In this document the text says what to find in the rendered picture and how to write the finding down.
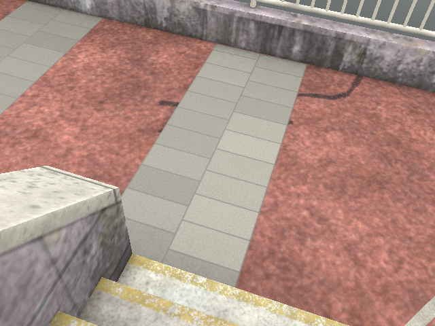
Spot stairs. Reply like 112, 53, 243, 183
49, 253, 349, 326

